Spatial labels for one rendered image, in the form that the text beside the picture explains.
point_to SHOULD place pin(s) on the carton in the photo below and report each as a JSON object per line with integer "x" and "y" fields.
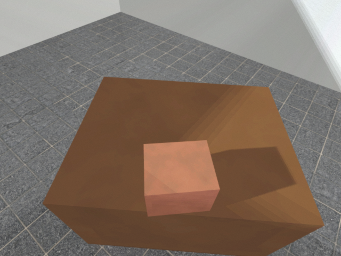
{"x": 179, "y": 177}

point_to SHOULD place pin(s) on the pedestal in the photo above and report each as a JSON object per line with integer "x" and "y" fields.
{"x": 264, "y": 202}

